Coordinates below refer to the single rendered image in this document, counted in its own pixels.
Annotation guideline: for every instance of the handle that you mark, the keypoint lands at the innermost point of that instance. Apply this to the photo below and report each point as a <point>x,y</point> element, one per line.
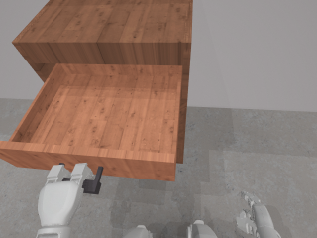
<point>90,186</point>

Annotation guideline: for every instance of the robot right shin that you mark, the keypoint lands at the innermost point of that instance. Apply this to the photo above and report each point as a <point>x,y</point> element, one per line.
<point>198,222</point>

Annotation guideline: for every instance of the robot right forearm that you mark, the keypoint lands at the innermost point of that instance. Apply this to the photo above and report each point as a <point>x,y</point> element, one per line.
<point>267,232</point>

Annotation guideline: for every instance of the robot left thigh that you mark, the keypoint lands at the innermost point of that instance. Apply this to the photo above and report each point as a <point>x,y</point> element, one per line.
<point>138,232</point>

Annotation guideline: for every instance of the robot left hand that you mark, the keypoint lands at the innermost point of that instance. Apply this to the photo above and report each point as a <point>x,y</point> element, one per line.
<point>60,200</point>

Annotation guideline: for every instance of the drawer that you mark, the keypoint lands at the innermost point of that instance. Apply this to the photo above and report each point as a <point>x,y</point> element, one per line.
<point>122,117</point>

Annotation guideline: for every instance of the robot right hand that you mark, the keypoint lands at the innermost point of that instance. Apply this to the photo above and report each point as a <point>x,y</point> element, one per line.
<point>249,221</point>

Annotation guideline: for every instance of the cabinet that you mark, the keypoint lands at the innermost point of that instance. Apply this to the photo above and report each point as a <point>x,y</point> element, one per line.
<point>120,32</point>

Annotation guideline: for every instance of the robot left forearm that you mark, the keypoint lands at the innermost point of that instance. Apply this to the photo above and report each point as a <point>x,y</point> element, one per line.
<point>54,231</point>

